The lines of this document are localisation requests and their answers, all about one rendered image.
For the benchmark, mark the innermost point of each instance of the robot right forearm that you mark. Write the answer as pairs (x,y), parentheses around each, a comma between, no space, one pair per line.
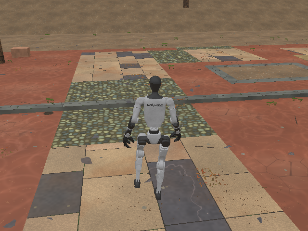
(176,127)

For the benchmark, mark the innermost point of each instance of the robot left forearm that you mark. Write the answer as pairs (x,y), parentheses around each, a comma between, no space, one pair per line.
(129,128)

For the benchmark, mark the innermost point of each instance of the humanoid robot head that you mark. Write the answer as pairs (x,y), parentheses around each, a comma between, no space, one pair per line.
(155,83)

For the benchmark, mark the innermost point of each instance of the robot right upper arm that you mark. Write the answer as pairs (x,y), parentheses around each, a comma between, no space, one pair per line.
(172,110)

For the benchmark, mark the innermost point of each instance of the robot right thigh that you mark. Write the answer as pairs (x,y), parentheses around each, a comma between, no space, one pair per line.
(163,148)

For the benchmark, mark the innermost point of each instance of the left robot hand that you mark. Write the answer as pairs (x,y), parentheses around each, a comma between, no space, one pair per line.
(125,141)

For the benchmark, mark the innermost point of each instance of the right robot hand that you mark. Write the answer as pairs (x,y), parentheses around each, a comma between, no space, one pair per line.
(174,135)

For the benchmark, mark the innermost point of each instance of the robot left upper arm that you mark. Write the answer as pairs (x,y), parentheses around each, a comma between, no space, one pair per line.
(139,101)

